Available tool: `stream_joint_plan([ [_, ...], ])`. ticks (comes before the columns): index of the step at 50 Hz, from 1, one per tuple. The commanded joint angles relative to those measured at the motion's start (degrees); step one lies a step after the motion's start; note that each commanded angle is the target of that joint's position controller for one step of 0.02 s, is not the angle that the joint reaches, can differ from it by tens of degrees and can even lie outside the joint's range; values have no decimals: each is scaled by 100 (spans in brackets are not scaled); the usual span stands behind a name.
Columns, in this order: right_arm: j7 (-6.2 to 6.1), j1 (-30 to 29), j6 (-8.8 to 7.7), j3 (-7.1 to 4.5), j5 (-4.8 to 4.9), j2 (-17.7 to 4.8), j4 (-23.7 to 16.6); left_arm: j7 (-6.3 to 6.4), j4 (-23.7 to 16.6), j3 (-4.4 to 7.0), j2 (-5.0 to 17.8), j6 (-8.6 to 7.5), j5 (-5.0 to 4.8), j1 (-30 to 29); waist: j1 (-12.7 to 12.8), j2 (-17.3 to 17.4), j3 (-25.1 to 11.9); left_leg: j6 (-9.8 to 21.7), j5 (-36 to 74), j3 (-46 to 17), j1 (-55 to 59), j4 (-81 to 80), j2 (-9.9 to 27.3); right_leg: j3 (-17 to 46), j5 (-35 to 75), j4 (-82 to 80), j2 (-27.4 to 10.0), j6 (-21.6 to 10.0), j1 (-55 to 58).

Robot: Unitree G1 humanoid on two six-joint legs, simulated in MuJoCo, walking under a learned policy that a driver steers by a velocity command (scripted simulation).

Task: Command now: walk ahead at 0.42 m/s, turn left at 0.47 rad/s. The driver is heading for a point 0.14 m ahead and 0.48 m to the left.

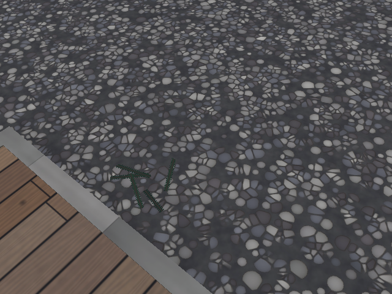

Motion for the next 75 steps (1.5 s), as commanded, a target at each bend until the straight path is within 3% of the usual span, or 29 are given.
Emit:
stream_joint_plan([
  [1, 101, -1032, -190, 98, -14, 0, -679, -27, -246, 209, 950, -68, -45, -102, 194, -820, 595, -24, 456, 250, -458, -973, 110, 586, 1256, -854, -1274, -861, -128],
  [6, 274, -1498, -282, 160, 10, -27, -841, -74, 117, 253, 1237, 11, -272, 246, 144, -818, 746, 371, 96, 763, 432, -2272, -39, 380, 2268, -776, -1609, -903, 107],
  [8, 270, -955, -283, 6, -11, -346, -745, -62, 213, 257, 1374, 58, -301, 204, -344, -1006, 200, 682, -143, 988, 1560, -2596, -377, 146, 4622, 131, -1613, -755, 316],
  [9, 236, -45, -264, -139, 2, -581, -473, -36, 241, 220, 1353, 88, -298, 150, -874, -946, -367, 887, 188, 1111, 2851, -2918, -576, -138, 5363, 1168, -1435, -591, 66],
  [10, 145, 881, -210, -290, 12, -898, -221, -2, 178, 138, 1213, 56, -229, 163, -1304, -841, -937, 1053, 234, 668, 4507, -2742, -301, -250, 4604, 2473, -1237, -364, -996],
  [11, 58, 1447, -205, -393, -73, -1585, -121, -51, -174, -130, 443, -29, -33, 552, -1049, 696, -1899, 1896, -712, -2257, 6732, -2885, 1498, -192, 504, 4874, -424, 20, -3318],
  [12, 58, 1531, -248, -271, -55, -1238, -170, -70, -76, -110, 651, -183, -136, 435, -1159, 766, -2683, 2331, -1182, -4093, 6630, -3928, 2125, 929, -1596, 5839, 40, 36, -3793],
  [13, 96, 1121, -297, -137, -79, -895, -107, -97, -285, 45, 1102, -234, -356, -140, -1115, 565, -1619, 1982, -1065, -3057, 5918, -4070, 1827, 1035, -1221, 6064, -298, -26, -4335],
  [16, 114, 177, -361, 34, -127, -376, -100, -83, -295, 47, 940, -203, -156, -391, -478, 272, -289, 1568, 266, -1144, 3677, -4428, 1045, 868, 26, 5162, -893, -37, -3778],
  [21, 65, 57, -543, -8, -129, -485, 135, -98, -314, -28, 615, 26, -54, -513, -210, 86, 127, 1727, 1188, -335, 2779, -5046, 852, 738, 934, 4177, -903, 293, -3579],
  [27, -121, 673, -480, -36, 2, -632, 525, -280, -675, -98, 469, -237, 16, -1879, -640, -142, 498, 1305, 1257, 115, 2642, -4614, 441, 658, 3423, 1572, -416, 198, -3093],
  [33, -318, 905, -221, -140, -26, -692, 569, -404, -634, -6, 771, -213, 59, -1768, -520, 66, 138, 1023, 1293, -766, 3401, -2629, 673, 1094, 2838, 866, -274, -70, -2717],
  [35, -278, 833, -162, -75, -52, -494, 474, -316, -374, 82, 930, -257, 112, -900, -90, -304, -448, 689, 896, -581, 3081, -948, 38, 803, 4114, 431, -346, -145, -1310],
  [36, -219, 1455, -173, 76, -135, 4, 409, -291, -389, 85, 1210, -291, 266, -465, -225, -1332, -1531, 311, -2000, -346, 1462, 1023, -517, 1531, 7243, 1771, -1479, -650, 1059],
  [37, -183, 2373, -165, 167, -27, 34, 614, -306, -484, 32, 1069, -189, 236, -249, -221, -2034, -2590, -32, -4353, -483, 289, 2840, -898, 2832, 8253, 2122, -2660, -1481, 2419],
  [38, -178, 2355, -145, 87, 101, -470, 501, -341, -520, 75, 1174, -37, 51, -231, -126, -1649, -3065, -142, -3807, -719, -73, 3543, -584, 3342, 6595, 1747, -2815, -1721, 2408],
  [40, -306, 1122, 84, -17, 129, -739, 222, -204, -642, -49, 780, 201, 11, -1111, -169, -648, -1699, -337, -2579, -68, -541, 3501, -150, 2810, 3064, 800, -2400, -1613, 695],
  [43, -483, 976, 477, -7, 1, -444, 39, -94, -578, -104, 791, 294, 204, -1732, -544, -1070, -488, -373, -2078, 262, 476, 2959, 8, 1624, 2028, -29, -1816, -1337, -1808],
  [48, -474, 396, 387, 139, -151, -61, -412, 77, -319, 11, 952, 318, 136, -1455, -364, -889, -880, -291, -1806, 358, 228, 1657, 221, 959, 3355, 89, -1998, -1461, -907],
  [56, -249, 395, 404, 66, -91, -185, -537, 10, -108, 120, 1054, 568, -118, -1523, -519, -1204, -516, 327, -1151, 1258, 1969, -1330, -213, 121, 1360, 289, -1835, -944, -1443],
  [57, -262, 530, 412, -25, -82, -380, -505, 8, 15, 81, 866, 587, -130, -1215, -521, -952, -389, 563, -714, 938, 2451, -2011, -253, -27, 699, 667, -1650, -566, -1812],
  [58, -341, 647, 430, -266, -94, -1239, -617, -9, -129, -3, 501, 576, 12, -948, -327, 1029, -384, 1300, 1027, -1325, 3205, -2963, 1034, -711, -686, 2368, -798, 213, -3013],
  [59, -305, 750, 310, -306, -305, -1413, -732, 27, -538, 62, 781, 519, 33, -1972, -891, 1596, -578, 2513, 762, -3330, 2818, -3681, 1988, 186, -2193, 3996, 27, 464, -4140],
  [60, -232, 613, 126, -216, -405, -1205, -728, 20, -565, 164, 962, 493, -53, -2316, -876, 900, -558, 2498, 712, -2923, 2742, -3673, 1861, 885, -2042, 4954, 40, 398, -4250],
  [61, -215, 340, 26, -181, -331, -1065, -716, 35, -516, 151, 813, 504, -88, -2095, -661, 822, -482, 2144, 576, -2372, 2619, -3618, 1565, 964, -1545, 5123, -9, 333, -4254],
  [63, -235, -315, 44, -111, -72, -744, -796, 134, -325, 221, 945, 571, 54, -1746, -323, 469, -350, 1565, 665, -1588, 2291, -3458, 1129, 910, -652, 4969, -150, 414, -3919],
  [65, -272, -237, 74, -44, -90, -541, -810, 48, -295, 209, 820, 527, 17, -1510, -212, 413, -671, 1467, -733, -1380, 2177, -3694, 767, 777, 9, 4952, -52, 434, -3438],
  [67, -304, -18, 42, -55, -81, -549, -778, -40, -388, 179, 734, 441, -71, -1700, -311, 428, -562, 1519, -1915, -1601, 2430, -4023, 714, 806, 291, 4224, -2, 434, -3545],
  [75, -374, 389, -9, -194, -62, -759, -621, -272, -476, 76, 506, 100, -184, -2038, -506, 469, -311, 1693, -2399, -2124, 2083, -3781, 586, 1056, 60, 1950, 206, 375, -2628],
])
